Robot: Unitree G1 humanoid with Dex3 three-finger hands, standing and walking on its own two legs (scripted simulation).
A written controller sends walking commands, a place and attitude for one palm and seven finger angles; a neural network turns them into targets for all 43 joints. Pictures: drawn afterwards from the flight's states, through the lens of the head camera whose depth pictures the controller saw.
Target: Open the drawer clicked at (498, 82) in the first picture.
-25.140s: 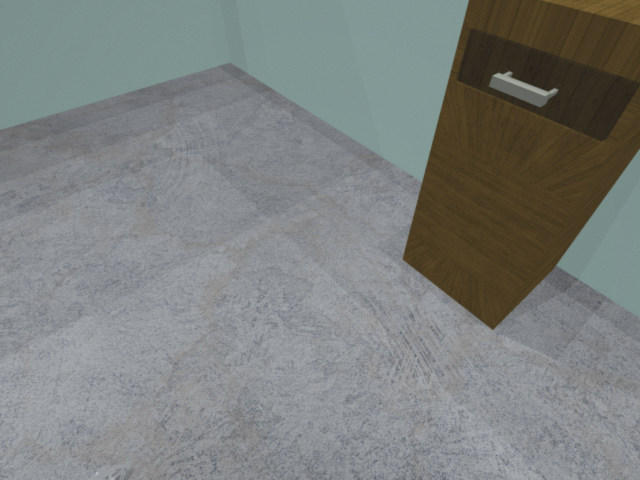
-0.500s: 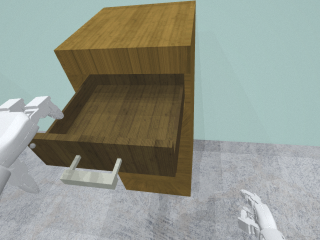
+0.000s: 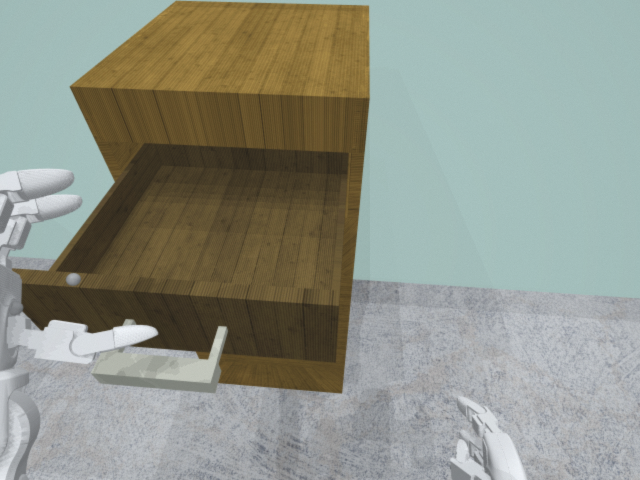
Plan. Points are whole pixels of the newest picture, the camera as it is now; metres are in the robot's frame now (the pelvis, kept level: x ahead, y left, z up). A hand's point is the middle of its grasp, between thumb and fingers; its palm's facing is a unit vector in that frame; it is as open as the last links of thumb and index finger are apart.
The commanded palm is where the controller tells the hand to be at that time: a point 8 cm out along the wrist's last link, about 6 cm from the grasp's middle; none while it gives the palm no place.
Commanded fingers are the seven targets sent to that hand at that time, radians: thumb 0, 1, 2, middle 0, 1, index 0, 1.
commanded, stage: draw the hand back to the body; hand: left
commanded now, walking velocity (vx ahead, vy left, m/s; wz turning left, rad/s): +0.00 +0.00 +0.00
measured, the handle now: (166, 351) +0.23 +0.21 +0.07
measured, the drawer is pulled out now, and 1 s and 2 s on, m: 0.29 0.29 0.29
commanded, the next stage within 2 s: step back with the hand held close in 0.74 s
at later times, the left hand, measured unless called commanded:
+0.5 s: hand (86, 270) +0.20 +0.22 +0.25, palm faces +0.47 -0.79 -0.39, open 9.0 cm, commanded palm +0.15 +0.27 +0.26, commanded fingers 0.00 0.87 0.88 -0.20 -0.32 -0.20 -0.32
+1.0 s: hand (79, 262) +0.20 +0.22 +0.26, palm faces +0.47 -0.76 -0.45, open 7.5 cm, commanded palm +0.13 +0.26 +0.26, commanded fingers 0.00 0.90 0.90 -0.20 -0.30 -0.20 -0.30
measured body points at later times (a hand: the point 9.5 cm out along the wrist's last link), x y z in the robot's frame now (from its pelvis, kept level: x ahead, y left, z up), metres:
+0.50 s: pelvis +0.02 -0.01 +0.00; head +0.00 -0.04 +0.45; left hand +0.17 +0.26 +0.27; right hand +0.22 -0.23 -0.08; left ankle +0.01 +0.11 -0.74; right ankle -0.01 -0.11 -0.74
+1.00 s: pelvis +0.00 -0.02 +0.00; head +0.01 -0.04 +0.45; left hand +0.17 +0.25 +0.28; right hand +0.19 -0.24 -0.09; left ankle +0.01 +0.11 -0.74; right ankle -0.01 -0.11 -0.74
